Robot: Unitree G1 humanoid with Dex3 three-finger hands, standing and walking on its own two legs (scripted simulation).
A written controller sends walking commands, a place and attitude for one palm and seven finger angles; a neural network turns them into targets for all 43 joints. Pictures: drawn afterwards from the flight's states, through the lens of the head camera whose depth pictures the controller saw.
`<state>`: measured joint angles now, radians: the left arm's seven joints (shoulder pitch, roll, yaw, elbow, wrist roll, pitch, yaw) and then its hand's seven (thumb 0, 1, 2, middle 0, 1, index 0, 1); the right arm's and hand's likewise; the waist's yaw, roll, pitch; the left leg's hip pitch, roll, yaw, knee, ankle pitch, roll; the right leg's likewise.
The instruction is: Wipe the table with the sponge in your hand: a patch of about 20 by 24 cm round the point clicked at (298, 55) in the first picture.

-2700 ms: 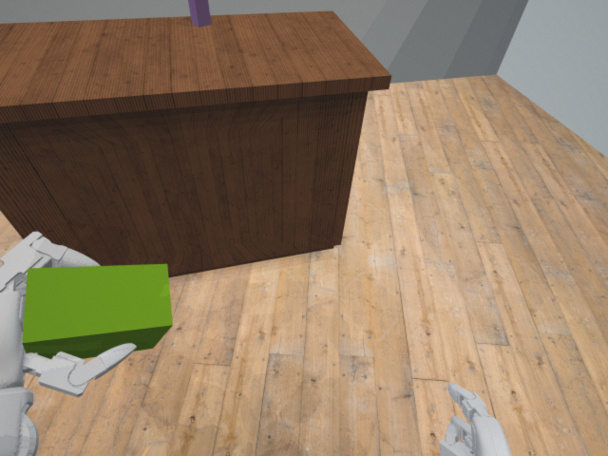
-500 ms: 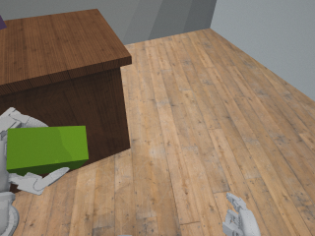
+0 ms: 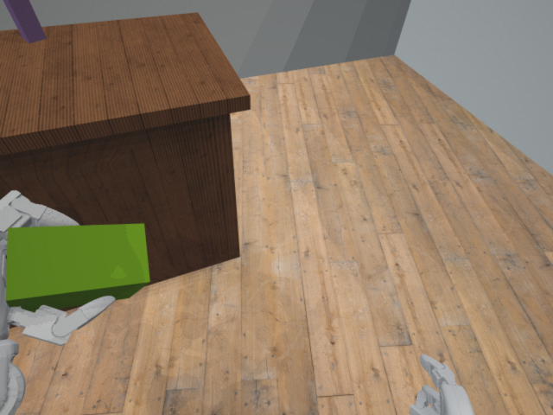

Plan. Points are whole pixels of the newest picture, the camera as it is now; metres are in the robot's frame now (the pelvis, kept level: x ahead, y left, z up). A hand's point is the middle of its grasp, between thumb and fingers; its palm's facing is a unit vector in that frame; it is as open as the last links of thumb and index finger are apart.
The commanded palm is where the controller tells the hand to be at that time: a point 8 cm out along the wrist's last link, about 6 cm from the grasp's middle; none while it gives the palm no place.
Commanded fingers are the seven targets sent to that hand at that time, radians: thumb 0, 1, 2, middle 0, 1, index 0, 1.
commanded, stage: take the last steps up to it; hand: left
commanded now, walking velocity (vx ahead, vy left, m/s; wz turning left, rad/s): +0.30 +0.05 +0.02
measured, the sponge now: (98, 267) +0.23 +0.21 +0.15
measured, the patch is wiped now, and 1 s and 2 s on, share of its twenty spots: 0.00 0.00 0.00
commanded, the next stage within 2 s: none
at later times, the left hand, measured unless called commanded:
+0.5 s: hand (123, 228) +0.27 +0.19 +0.18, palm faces +0.36 -0.80 -0.48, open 10.5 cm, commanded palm +0.21 +0.24 +0.19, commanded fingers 0.00 0.10 1.30 -1.20 -1.60 -1.20 -1.60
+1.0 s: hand (128, 162) +0.36 +0.21 +0.19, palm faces +0.39 -0.78 -0.48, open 10.5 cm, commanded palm +0.31 +0.26 +0.19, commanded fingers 0.00 0.10 1.30 -1.20 -1.60 -1.20 -1.60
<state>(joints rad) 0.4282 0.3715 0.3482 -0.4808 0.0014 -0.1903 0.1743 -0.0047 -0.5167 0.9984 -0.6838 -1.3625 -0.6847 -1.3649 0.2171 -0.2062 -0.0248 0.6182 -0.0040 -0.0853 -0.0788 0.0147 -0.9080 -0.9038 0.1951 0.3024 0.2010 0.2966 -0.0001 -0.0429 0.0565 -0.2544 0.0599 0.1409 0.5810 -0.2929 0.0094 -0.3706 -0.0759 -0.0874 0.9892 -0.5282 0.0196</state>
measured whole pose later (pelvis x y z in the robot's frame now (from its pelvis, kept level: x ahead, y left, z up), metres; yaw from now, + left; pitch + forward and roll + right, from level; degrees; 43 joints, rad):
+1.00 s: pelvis +0.15 -0.02 +0.01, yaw +0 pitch -1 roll +0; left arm 0.50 0.40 0.36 -0.53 -0.01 -0.23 0.14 0.00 -0.52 1.00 -0.68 -1.37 -0.68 -1.37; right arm 0.24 -0.12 0.04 0.63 -0.01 -0.12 -0.05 0.01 -0.90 -0.90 0.20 0.30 0.21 0.30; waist 0.02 0.02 0.04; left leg -0.19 0.08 0.13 0.52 -0.31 -0.02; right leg -0.38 -0.07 -0.16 0.68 -0.35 0.03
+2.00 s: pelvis +0.33 -0.04 +0.01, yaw +2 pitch +0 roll +3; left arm 0.46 0.33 0.35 -0.41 -0.01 -0.20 0.14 -0.01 -0.52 1.01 -0.68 -1.37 -0.68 -1.37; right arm 0.17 -0.23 0.00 0.65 0.00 -0.04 -0.06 0.01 -0.91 -0.90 0.20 0.30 0.20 0.30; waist 0.00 0.00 0.06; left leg -0.46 0.04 0.06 1.05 -0.39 -0.03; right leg -0.26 -0.05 -0.16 0.53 -0.27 -0.07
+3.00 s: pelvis +0.30 -0.01 +0.01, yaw -1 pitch -5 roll -2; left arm 0.33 0.40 0.33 -0.41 -0.01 -0.21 0.10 -0.01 -0.52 1.01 -0.68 -1.38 -0.68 -1.37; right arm 0.25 -0.22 0.01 0.59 0.00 -0.15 -0.05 0.01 -0.91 -0.90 0.19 0.30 0.20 0.30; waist 0.05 -0.07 0.10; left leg -0.27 0.02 -0.04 0.50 -0.16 0.01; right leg -0.23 0.04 -0.05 0.50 -0.31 -0.01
